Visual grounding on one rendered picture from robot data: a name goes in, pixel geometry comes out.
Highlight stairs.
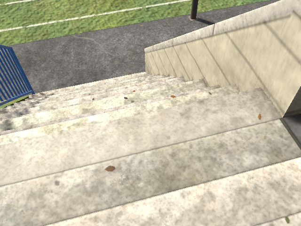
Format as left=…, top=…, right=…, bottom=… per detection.
left=0, top=72, right=240, bottom=145

